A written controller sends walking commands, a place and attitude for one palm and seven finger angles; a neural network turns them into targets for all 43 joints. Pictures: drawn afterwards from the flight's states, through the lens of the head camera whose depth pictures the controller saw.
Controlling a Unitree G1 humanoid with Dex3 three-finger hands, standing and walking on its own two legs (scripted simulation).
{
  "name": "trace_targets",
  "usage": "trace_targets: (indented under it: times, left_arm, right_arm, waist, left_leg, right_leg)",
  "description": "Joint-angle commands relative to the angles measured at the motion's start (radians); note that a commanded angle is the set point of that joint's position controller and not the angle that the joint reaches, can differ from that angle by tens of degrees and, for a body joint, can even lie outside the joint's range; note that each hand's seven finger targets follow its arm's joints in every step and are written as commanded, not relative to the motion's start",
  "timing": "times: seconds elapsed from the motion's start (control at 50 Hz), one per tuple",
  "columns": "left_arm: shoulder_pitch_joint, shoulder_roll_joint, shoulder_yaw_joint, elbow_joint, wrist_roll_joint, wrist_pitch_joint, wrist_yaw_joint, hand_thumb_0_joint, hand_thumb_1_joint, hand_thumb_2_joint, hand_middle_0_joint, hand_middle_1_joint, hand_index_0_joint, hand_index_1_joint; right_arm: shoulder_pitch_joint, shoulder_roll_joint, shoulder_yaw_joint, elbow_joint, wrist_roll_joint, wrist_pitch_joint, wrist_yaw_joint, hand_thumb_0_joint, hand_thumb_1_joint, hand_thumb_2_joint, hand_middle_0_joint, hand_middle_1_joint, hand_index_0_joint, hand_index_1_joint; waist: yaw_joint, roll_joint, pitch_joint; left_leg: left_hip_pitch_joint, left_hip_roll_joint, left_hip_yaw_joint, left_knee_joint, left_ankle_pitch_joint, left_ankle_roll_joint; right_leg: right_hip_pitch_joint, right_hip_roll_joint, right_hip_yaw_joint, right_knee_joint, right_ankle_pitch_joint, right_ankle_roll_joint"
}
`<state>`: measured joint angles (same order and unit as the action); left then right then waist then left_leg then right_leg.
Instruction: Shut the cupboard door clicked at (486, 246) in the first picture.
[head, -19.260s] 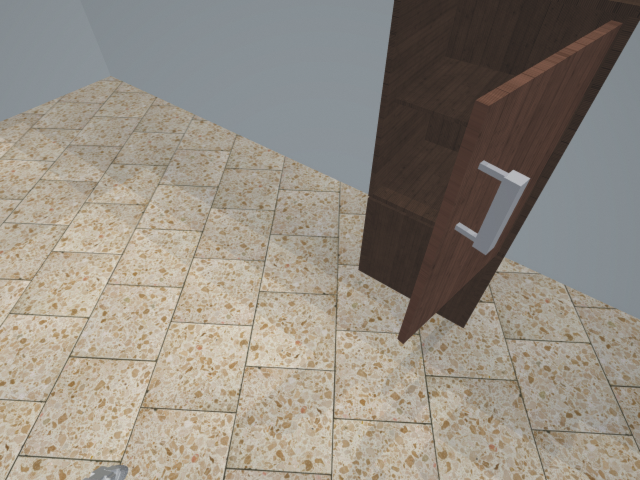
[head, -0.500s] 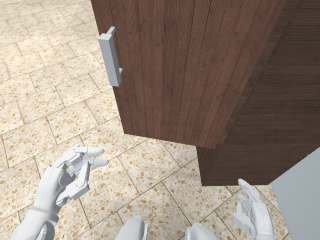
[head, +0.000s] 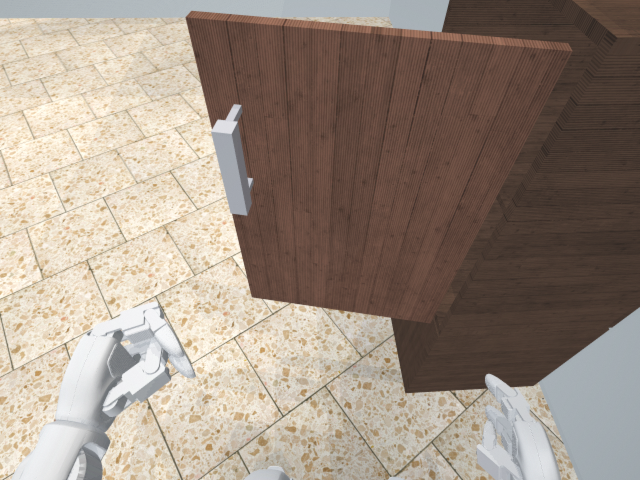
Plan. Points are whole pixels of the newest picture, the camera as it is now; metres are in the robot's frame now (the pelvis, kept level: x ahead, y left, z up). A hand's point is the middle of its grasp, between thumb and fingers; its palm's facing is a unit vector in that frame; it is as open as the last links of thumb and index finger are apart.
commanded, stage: raise the hand and make a fist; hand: left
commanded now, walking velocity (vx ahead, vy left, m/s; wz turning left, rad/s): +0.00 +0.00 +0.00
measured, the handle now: (238, 161) +0.49 +0.16 +0.13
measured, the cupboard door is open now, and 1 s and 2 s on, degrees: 78 78 78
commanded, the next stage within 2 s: bring the fist close to the handle in 0.80 s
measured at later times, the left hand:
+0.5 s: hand (152, 325) +0.24 +0.19 +0.13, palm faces -0.04 -1.00 -0.05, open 3.1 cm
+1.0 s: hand (172, 333) +0.23 +0.17 +0.13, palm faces -0.03 -1.00 -0.06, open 3.1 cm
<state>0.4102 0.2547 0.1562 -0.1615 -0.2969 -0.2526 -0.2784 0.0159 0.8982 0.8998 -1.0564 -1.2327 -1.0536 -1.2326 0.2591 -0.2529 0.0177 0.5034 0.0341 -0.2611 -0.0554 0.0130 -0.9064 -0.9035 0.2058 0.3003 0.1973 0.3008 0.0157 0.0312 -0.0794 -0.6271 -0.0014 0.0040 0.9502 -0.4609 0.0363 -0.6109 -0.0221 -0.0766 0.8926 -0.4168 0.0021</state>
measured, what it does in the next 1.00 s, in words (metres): stands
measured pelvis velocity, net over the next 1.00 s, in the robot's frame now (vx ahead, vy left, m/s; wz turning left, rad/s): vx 0.00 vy -0.02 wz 0.00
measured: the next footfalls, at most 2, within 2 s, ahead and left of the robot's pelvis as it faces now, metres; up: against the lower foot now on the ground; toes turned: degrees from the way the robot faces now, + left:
none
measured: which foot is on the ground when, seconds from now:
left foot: down 0.00-1.00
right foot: down 0.00-1.00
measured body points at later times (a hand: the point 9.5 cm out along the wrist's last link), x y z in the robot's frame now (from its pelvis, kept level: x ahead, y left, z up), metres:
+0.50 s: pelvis +0.01 -0.01 +0.02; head +0.01 -0.02 +0.47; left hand +0.23 +0.24 +0.14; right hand +0.18 -0.23 -0.05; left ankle +0.01 +0.09 -0.69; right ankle +0.02 -0.13 -0.69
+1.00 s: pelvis +0.00 -0.02 +0.03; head +0.01 -0.04 +0.48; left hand +0.23 +0.22 +0.13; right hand +0.18 -0.25 -0.04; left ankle +0.01 +0.09 -0.69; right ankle +0.02 -0.13 -0.69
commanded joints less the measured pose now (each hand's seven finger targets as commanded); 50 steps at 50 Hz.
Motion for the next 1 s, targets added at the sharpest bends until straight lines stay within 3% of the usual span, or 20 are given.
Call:
trace_targets:
  times: [0.0, 0.06, 0.12, 0.14, 0.32, 0.4, 0.42, 0.44, 0.52, 0.56, 0.6, 0.62, 0.66, 0.72, 0.76, 0.82, 0.88, 0.92, 0.94, 0.98]
  left_arm:
    - [-0.068, 0.116, 0.074, -0.228, -0.017, -0.031, -0.007, 0.000, 0.900, 0.900, -1.227, -1.420, -1.227, -1.420]
    - [-0.100, 0.127, 0.082, -0.234, -0.020, -0.003, -0.018, 0.000, 0.900, 0.900, -1.282, -1.480, -1.282, -1.480]
    - [-0.132, 0.145, 0.100, -0.215, -0.025, 0.017, -0.021, 0.000, 0.900, 0.900, -1.300, -1.500, -1.300, -1.500]
    - [-0.153, 0.135, 0.086, -0.242, -0.026, 0.018, -0.026, 0.000, 0.900, 0.900, -1.300, -1.500, -1.300, -1.500]
    - [-0.220, 0.180, 0.139, -0.196, -0.039, 0.058, -0.032, 0.000, 0.900, 0.900, -1.300, -1.500, -1.300, -1.500]
    - [-0.232, 0.160, 0.132, -0.174, -0.042, 0.082, -0.033, 0.000, 0.900, 0.900, -1.300, -1.500, -1.300, -1.500]
    - [-0.214, 0.175, 0.150, -0.139, -0.046, 0.091, -0.032, 0.000, 0.900, 0.900, -1.300, -1.500, -1.300, -1.500]
    - [-0.207, 0.145, 0.124, -0.145, -0.043, 0.093, -0.036, 0.000, 0.900, 0.900, -1.300, -1.500, -1.300, -1.500]
    - [-0.213, 0.182, 0.153, -0.166, -0.037, 0.080, -0.024, 0.000, 0.900, 0.900, -1.300, -1.500, -1.300, -1.500]
    - [-0.228, 0.170, 0.145, -0.186, -0.036, 0.064, -0.019, 0.000, 0.900, 0.900, -1.300, -1.500, -1.300, -1.500]
    - [-0.227, 0.160, 0.140, -0.182, -0.034, 0.048, -0.016, 0.000, 0.900, 0.900, -1.300, -1.500, -1.300, -1.500]
    - [-0.229, 0.184, 0.157, -0.163, -0.035, 0.047, -0.012, 0.000, 0.900, 0.900, -1.300, -1.500, -1.300, -1.500]
    - [-0.241, 0.168, 0.142, -0.175, -0.031, 0.040, -0.015, 0.000, 0.900, 0.900, -1.300, -1.500, -1.300, -1.500]
    - [-0.237, 0.182, 0.145, -0.168, -0.027, 0.038, -0.014, 0.000, 0.900, 0.900, -1.300, -1.500, -1.300, -1.500]
    - [-0.236, 0.163, 0.130, -0.169, -0.027, 0.040, -0.021, 0.000, 0.900, 0.900, -1.300, -1.500, -1.300, -1.500]
    - [-0.237, 0.180, 0.139, -0.161, -0.029, 0.040, -0.019, 0.000, 0.900, 0.900, -1.300, -1.500, -1.300, -1.500]
    - [-0.233, 0.165, 0.134, -0.169, -0.032, 0.038, -0.021, 0.000, 0.900, 0.900, -1.300, -1.500, -1.300, -1.500]
    - [-0.276, 0.187, 0.144, -0.150, -0.030, 0.040, -0.015, 0.000, 0.900, 0.900, -1.300, -1.500, -1.300, -1.500]
    - [-0.332, 0.150, 0.104, -0.141, -0.028, 0.041, -0.019, 0.000, 0.900, 0.900, -1.300, -1.500, -1.300, -1.500]
    - [-0.408, 0.171, 0.115, -0.097, -0.024, 0.039, -0.015, 0.000, 0.900, 0.900, -1.300, -1.500, -1.300, -1.500]
  right_arm:
    - [-0.038, -0.112, -0.037, -0.156, 0.013, -0.042, -0.007, 0.000, -0.900, -0.900, 0.200, 0.300, 0.200, 0.300]
    - [-0.043, -0.112, -0.028, -0.156, 0.015, -0.035, -0.007, 0.000, -0.900, -0.900, 0.200, 0.300, 0.200, 0.300]
    - [-0.050, -0.115, -0.024, -0.148, 0.016, -0.031, -0.010, 0.000, -0.900, -0.900, 0.200, 0.300, 0.200, 0.300]
    - [-0.055, -0.113, -0.021, -0.152, 0.017, -0.034, -0.010, 0.000, -0.900, -0.900, 0.200, 0.300, 0.200, 0.300]
    - [-0.079, -0.119, -0.013, -0.120, 0.021, -0.050, -0.015, 0.000, -0.900, -0.900, 0.200, 0.300, 0.200, 0.300]
    - [-0.088, -0.113, -0.012, -0.111, 0.027, -0.059, -0.018, 0.000, -0.900, -0.900, 0.200, 0.300, 0.200, 0.300]
    - [-0.090, -0.117, -0.011, -0.109, 0.025, -0.060, -0.020, 0.000, -0.900, -0.900, 0.200, 0.300, 0.200, 0.300]
    - [-0.093, -0.113, -0.011, -0.108, 0.026, -0.062, -0.018, 0.000, -0.900, -0.900, 0.200, 0.300, 0.200, 0.300]
    - [-0.093, -0.118, -0.017, -0.105, 0.023, -0.071, -0.017, 0.000, -0.900, -0.900, 0.200, 0.300, 0.200, 0.300]
    - [-0.091, -0.113, -0.017, -0.106, 0.021, -0.075, -0.015, 0.000, -0.900, -0.900, 0.200, 0.300, 0.200, 0.300]
    - [-0.089, -0.112, -0.019, -0.100, 0.021, -0.079, -0.015, 0.000, -0.900, -0.900, 0.200, 0.300, 0.200, 0.300]
    - [-0.088, -0.118, -0.019, -0.096, 0.018, -0.079, -0.017, 0.000, -0.900, -0.900, 0.200, 0.300, 0.200, 0.300]
    - [-0.089, -0.115, -0.020, -0.096, 0.019, -0.081, -0.016, 0.000, -0.900, -0.900, 0.200, 0.300, 0.200, 0.300]
    - [-0.087, -0.118, -0.022, -0.089, 0.019, -0.082, -0.018, 0.000, -0.900, -0.900, 0.200, 0.300, 0.200, 0.300]
    - [-0.089, -0.113, -0.022, -0.092, 0.020, -0.084, -0.018, 0.000, -0.900, -0.900, 0.200, 0.300, 0.200, 0.300]
    - [-0.092, -0.118, -0.019, -0.090, 0.019, -0.083, -0.019, 0.000, -0.900, -0.900, 0.200, 0.300, 0.200, 0.300]
    - [-0.092, -0.114, -0.021, -0.092, 0.021, -0.085, -0.020, 0.000, -0.900, -0.900, 0.200, 0.300, 0.200, 0.300]
    - [-0.087, -0.120, -0.019, -0.081, 0.019, -0.081, -0.024, 0.000, -0.900, -0.900, 0.200, 0.300, 0.200, 0.300]
    - [-0.092, -0.118, -0.016, -0.079, 0.019, -0.079, -0.025, 0.000, -0.900, -0.900, 0.200, 0.300, 0.200, 0.300]
    - [-0.087, -0.122, -0.018, -0.063, 0.020, -0.077, -0.032, 0.000, -0.900, -0.900, 0.200, 0.300, 0.200, 0.300]
  waist:
    - [-0.005, 0.028, -0.157]
    - [0.000, 0.053, -0.158]
    - [-0.003, 0.015, -0.132]
    - [-0.005, 0.046, -0.147]
    - [0.000, 0.008, -0.120]
    - [0.007, 0.014, -0.112]
    - [0.009, -0.022, -0.086]
    - [0.008, -0.012, -0.087]
    - [0.015, -0.025, -0.099]
    - [0.011, 0.006, -0.115]
    - [0.009, 0.002, -0.104]
    - [0.006, -0.043, -0.079]
    - [0.006, 0.004, -0.096]
    - [0.004, -0.024, -0.093]
    - [0.001, 0.002, -0.095]
    - [0.001, -0.021, -0.070]
    - [0.001, -0.011, -0.088]
    - [-0.007, -0.032, -0.067]
    - [-0.020, -0.032, -0.057]
    - [-0.024, -0.022, -0.044]
  left_leg:
    - [0.143, 0.007, -0.068, -0.216, 0.284, -0.027]
    - [0.168, 0.005, -0.065, -0.232, 0.305, -0.028]
    - [0.177, 0.005, -0.064, -0.246, 0.297, -0.024]
    - [0.192, 0.003, -0.059, -0.251, 0.303, -0.023]
    - [0.231, 0.006, -0.058, -0.304, 0.299, -0.020]
    - [0.252, 0.003, -0.053, -0.337, 0.272, -0.020]
    - [0.234, 0.003, -0.051, -0.337, 0.262, -0.018]
    - [0.236, 0.000, -0.044, -0.341, 0.264, -0.017]
    - [0.244, -0.002, -0.038, -0.340, 0.272, -0.016]
    - [0.258, -0.005, -0.031, -0.340, 0.274, -0.015]
    - [0.255, -0.006, -0.027, -0.339, 0.265, -0.017]
    - [0.237, -0.004, -0.030, -0.333, 0.256, -0.013]
    - [0.248, -0.007, -0.022, -0.334, 0.248, -0.013]
    - [0.244, -0.007, -0.023, -0.325, 0.254, -0.010]
    - [0.249, -0.008, -0.017, -0.326, 0.244, -0.010]
    - [0.231, -0.008, -0.022, -0.323, 0.230, -0.010]
    - [0.243, -0.010, -0.017, -0.323, 0.229, -0.009]
    - [0.234, -0.006, -0.022, -0.318, 0.228, -0.009]
    - [0.234, -0.008, -0.021, -0.320, 0.208, -0.007]
    - [0.235, -0.007, -0.025, -0.322, 0.182, -0.009]
  right_leg:
    - [0.128, 0.045, -0.009, -0.118, 0.226, -0.026]
    - [0.157, 0.043, -0.009, -0.136, 0.251, -0.028]
    - [0.179, 0.044, -0.005, -0.161, 0.257, -0.028]
    - [0.187, 0.040, -0.004, -0.166, 0.266, -0.027]
    - [0.245, 0.035, 0.000, -0.230, 0.266, -0.025]
    - [0.256, 0.032, -0.002, -0.260, 0.236, -0.021]
    - [0.265, 0.030, 0.007, -0.275, 0.226, -0.021]
    - [0.270, 0.026, 0.009, -0.279, 0.230, -0.020]
    - [0.290, 0.023, 0.021, -0.287, 0.231, -0.019]
    - [0.284, 0.021, 0.021, -0.286, 0.236, -0.016]
    - [0.276, 0.022, 0.020, -0.287, 0.224, -0.015]
    - [0.277, 0.021, 0.034, -0.298, 0.210, -0.015]
    - [0.277, 0.017, 0.040, -0.301, 0.203, -0.013]
    - [0.287, 0.016, 0.051, -0.307, 0.202, -0.013]
    - [0.277, 0.013, 0.053, -0.311, 0.195, -0.009]
    - [0.277, 0.012, 0.061, -0.320, 0.164, -0.010]
    - [0.272, 0.011, 0.061, -0.322, 0.164, -0.006]
    - [0.267, 0.013, 0.062, -0.322, 0.159, -0.007]
    - [0.246, 0.012, 0.064, -0.328, 0.135, -0.003]
    - [0.228, 0.012, 0.064, -0.332, 0.097, -0.003]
